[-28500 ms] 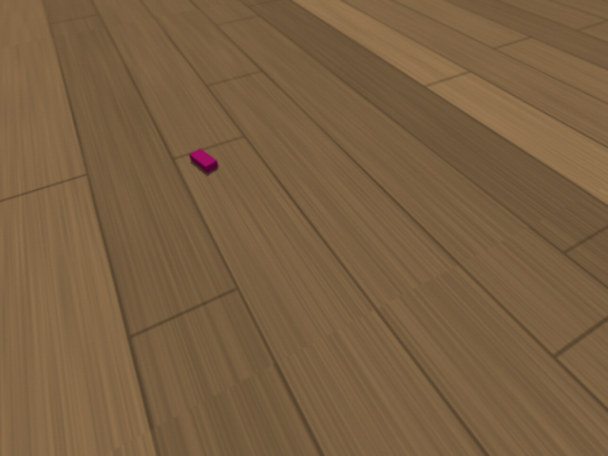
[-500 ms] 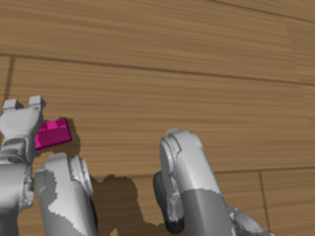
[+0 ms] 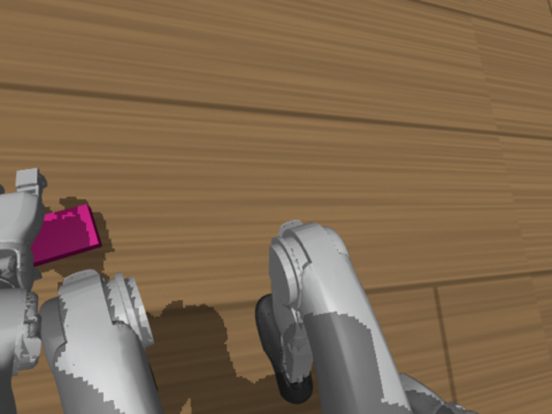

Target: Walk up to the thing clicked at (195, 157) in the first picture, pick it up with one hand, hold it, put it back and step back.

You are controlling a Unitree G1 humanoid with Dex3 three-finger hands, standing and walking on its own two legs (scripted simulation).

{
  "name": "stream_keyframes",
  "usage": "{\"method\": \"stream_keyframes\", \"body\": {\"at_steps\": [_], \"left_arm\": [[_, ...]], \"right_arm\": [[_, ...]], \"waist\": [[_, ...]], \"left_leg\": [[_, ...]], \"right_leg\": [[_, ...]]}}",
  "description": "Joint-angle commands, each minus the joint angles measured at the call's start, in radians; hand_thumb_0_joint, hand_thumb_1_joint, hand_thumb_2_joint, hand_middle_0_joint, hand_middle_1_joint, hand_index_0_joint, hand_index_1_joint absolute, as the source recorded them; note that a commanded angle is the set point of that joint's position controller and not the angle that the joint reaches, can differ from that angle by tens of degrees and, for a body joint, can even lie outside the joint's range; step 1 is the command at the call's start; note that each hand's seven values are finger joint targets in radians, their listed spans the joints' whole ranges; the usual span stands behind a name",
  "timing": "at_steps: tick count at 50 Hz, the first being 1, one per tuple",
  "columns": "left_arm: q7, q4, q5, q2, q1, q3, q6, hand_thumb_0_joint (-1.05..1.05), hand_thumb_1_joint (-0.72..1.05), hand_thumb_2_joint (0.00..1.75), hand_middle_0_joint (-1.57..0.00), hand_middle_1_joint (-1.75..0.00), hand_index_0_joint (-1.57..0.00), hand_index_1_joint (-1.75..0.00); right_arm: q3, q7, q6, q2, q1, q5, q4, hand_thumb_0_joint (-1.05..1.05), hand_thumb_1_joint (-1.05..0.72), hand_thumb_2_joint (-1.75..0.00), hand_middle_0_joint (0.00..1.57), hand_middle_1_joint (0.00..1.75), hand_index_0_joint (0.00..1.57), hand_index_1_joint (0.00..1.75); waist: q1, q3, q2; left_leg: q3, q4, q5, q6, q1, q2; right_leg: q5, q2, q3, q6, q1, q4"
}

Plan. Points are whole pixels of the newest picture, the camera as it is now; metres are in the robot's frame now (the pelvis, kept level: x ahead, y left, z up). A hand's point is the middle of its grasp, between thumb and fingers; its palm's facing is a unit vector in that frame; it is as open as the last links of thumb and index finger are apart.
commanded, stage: rest palm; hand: left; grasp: from above
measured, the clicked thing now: (45, 239) +0.39 +0.27 -0.28
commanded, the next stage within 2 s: close in 1.22 s
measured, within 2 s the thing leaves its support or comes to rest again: neither
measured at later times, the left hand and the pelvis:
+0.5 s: hand (23, 240) +0.39 +0.28 -0.23, palm faces -0.45 -0.09 -0.89, open 14.2 cm; pelvis -0.01 +0.00 +0.01, yaw -1 degrees
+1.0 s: hand (21, 240) +0.39 +0.28 -0.24, palm faces -0.44 -0.09 -0.89, open 14.1 cm; pelvis -0.01 +0.01 +0.01, yaw -2 degrees
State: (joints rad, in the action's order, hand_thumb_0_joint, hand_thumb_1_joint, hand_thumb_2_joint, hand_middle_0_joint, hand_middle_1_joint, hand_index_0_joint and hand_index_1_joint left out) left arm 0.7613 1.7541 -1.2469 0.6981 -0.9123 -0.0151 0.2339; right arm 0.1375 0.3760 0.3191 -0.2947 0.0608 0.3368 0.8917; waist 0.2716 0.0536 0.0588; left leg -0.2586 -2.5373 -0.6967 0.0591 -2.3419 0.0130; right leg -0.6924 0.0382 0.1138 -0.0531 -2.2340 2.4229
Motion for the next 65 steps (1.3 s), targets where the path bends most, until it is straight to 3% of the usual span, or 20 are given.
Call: {"method": "stream_keyframes", "body": {"at_steps": [1, 7, 12, 20, 29, 32, 40, 43, 45, 47, 52, 65], "left_arm": [[0.046, -0.085, 0.009, 0.032, -0.243, -0.002, -0.002, 0.0, -0.54, 0.99, -0.06, -1.0, -0.05, -1.0], [0.066, -0.056, -0.002, 0.069, -0.227, 0.021, -0.026, 0.0, -0.55, 0.98, -0.06, -0.99, -0.05, -1.0], [0.053, -0.064, 0.019, 0.061, -0.247, 0.011, -0.041, 0.0, -0.55, 0.98, -0.06, -1.0, -0.05, -1.0], [0.019, -0.077, 0.03, 0.055, -0.25, -0.022, -0.031, 0.0, -0.54, 0.96, -0.06, -1.02, -0.06, -1.02], [0.05, -0.076, 0.017, 0.088, -0.234, -0.009, -0.026, 0.0, -0.53, 0.97, -0.07, -1.0, -0.06, -1.01], [0.06, -0.087, 0.018, 0.089, -0.237, -0.015, -0.032, 0.0, -0.53, 0.96, -0.06, -1.01, -0.06, -1.01], [0.05, -0.089, 0.046, 0.092, -0.252, -0.022, -0.044, 0.0, -0.52, 0.97, -0.07, -1.01, -0.07, -1.01], [0.052, -0.089, 0.043, 0.1, -0.244, -0.023, -0.046, 0.0, -0.52, 0.96, -0.06, -1.01, -0.06, -1.01], [0.041, -0.091, 0.052, 0.086, -0.263, -0.034, -0.046, 0.0, -0.51, 0.96, -0.07, -1.01, -0.07, -1.01], [0.038, -0.085, 0.045, 0.131, -0.246, -0.016, -0.044, 0.0, -0.51, 0.96, -0.08, -1.0, -0.07, -1.01], [0.035, -0.087, 0.052, 0.09, -0.22, -0.036, -0.041, 0.0, -0.51, 0.97, -0.07, -1.01, -0.07, -1.02], [0.05, -0.109, 0.057, 0.135, -0.239, -0.027, -0.036, 0.0, -0.46, 0.93, -0.1, -0.99, -0.1, -0.99]], "right_arm": [[-0.069, 0.007, 0.026, -0.293, 0.166, -0.013, -0.01, 0.0, -0.9, -0.9, 0.2, 0.3, 0.2, 0.3], [-0.073, 0.011, 0.03, -0.313, 0.152, -0.023, -0.008, 0.0, -0.9, -0.9, 0.2, 0.3, 0.2, 0.3], [-0.062, 0.016, 0.048, -0.315, 0.143, -0.031, -0.025, 0.0, -0.9, -0.9, 0.2, 0.3, 0.2, 0.3], [-0.051, 0.01, 0.061, -0.318, 0.13, -0.038, -0.041, 0.0, -0.9, -0.91, 0.2, 0.3, 0.2, 0.3], [-0.033, 0.011, 0.066, -0.335, 0.138, -0.038, -0.056, 0.0, -0.9, -0.91, 0.2, 0.3, 0.2, 0.3], [-0.032, 0.01, 0.072, -0.335, 0.115, -0.044, -0.065, 0.0, -0.9, -0.91, 0.2, 0.3, 0.2, 0.3], [-0.024, 0.017, 0.083, -0.339, 0.124, -0.048, -0.065, 0.0, -0.91, -0.91, 0.2, 0.3, 0.2, 0.3], [-0.026, 0.014, 0.08, -0.337, 0.111, -0.055, -0.062, 0.0, -0.9, -0.91, 0.2, 0.3, 0.2, 0.3], [-0.015, 0.02, 0.088, -0.339, 0.11, -0.049, -0.074, 0.0, -0.9, -0.91, 0.2, 0.3, 0.2, 0.3], [-0.016, 0.015, 0.086, -0.35, 0.114, -0.057, -0.078, 0.0, -0.91, -0.91, 0.2, 0.3, 0.2, 0.3], [-0.014, 0.014, 0.084, -0.345, 0.103, -0.051, -0.081, 0.0, -0.9, -0.91, 0.2, 0.3, 0.2, 0.3], [-0.009, 0.014, 0.088, -0.363, 0.109, -0.055, -0.092, 0.0, -0.9, -0.91, 0.2, 0.3, 0.2, 0.3]], "waist": [[0.08, -0.587, -0.322], [0.072, -0.54, -0.332], [0.083, -0.557, -0.328], [0.086, -0.517, -0.323], [0.094, -0.535, -0.338], [0.094, -0.504, -0.346], [0.113, -0.515, -0.347], [0.096, -0.51, -0.352], [0.114, -0.494, -0.357], [0.105, -0.494, -0.348], [0.104, -0.496, -0.358], [0.114, -0.473, -0.368]], "left_leg": [[0.156, 0.24, 0.152, -0.052, 0.459, 0.0], [0.144, 0.268, 0.109, -0.048, 0.446, 0.005], [0.143, 0.253, 0.141, -0.051, 0.458, 0.008], [0.131, 0.263, 0.086, -0.054, 0.447, 0.008], [0.131, 0.27, 0.142, -0.046, 0.486, 0.011], [0.119, 0.282, 0.109, -0.042, 0.482, 0.015], [0.117, 0.267, 0.134, -0.044, 0.495, 0.016], [0.108, 0.271, 0.122, -0.041, 0.491, 0.02], [0.111, 0.266, 0.119, -0.043, 0.494, 0.017], [0.114, 0.269, 0.113, -0.046, 0.485, 0.016], [0.105, 0.285, 0.111, -0.04, 0.498, 0.021], [0.11, 0.273, 0.107, -0.039, 0.501, 0.019]], "right_leg": [[0.233, 0.053, 0.129, 0.075, 0.314, -0.247], [0.187, 0.053, 0.136, 0.077, 0.292, -0.262], [0.223, 0.057, 0.136, 0.072, 0.314, -0.261], [0.177, 0.053, 0.144, 0.073, 0.29, -0.264], [0.229, 0.064, 0.151, 0.072, 0.336, -0.268], [0.199, 0.059, 0.153, 0.073, 0.319, -0.271], [0.232, 0.061, 0.153, 0.068, 0.341, -0.272], [0.219, 0.059, 0.153, 0.069, 0.329, -0.268], [0.219, 0.054, 0.16, 0.067, 0.326, -0.265], [0.209, 0.059, 0.159, 0.067, 0.33, -0.276], [0.214, 0.063, 0.163, 0.07, 0.339, -0.269], [0.21, 0.064, 0.16, 0.068, 0.343, -0.284]]}}
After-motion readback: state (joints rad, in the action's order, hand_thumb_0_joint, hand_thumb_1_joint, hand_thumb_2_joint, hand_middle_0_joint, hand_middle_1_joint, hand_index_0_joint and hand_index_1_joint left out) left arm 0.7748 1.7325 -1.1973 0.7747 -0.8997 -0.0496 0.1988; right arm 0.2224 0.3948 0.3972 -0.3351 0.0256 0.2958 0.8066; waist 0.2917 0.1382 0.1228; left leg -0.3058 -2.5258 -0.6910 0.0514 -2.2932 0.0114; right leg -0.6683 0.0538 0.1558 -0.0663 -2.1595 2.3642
